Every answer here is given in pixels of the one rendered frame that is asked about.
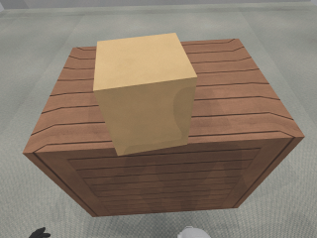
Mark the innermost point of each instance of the pedestal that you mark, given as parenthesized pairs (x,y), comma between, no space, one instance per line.
(240,131)

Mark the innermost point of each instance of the robot right thigh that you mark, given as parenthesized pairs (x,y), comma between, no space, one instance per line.
(193,233)

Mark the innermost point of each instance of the carton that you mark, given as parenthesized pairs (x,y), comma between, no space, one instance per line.
(145,88)

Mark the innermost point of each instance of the robot left hand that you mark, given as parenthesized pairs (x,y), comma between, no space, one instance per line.
(39,233)

